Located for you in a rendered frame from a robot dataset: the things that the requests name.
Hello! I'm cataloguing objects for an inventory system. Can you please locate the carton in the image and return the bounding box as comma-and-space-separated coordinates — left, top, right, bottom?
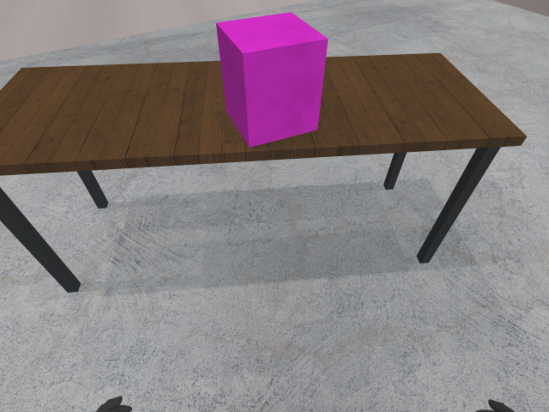
216, 12, 328, 148

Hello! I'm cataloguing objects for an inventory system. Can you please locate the table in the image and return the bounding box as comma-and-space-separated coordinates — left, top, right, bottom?
0, 53, 527, 293

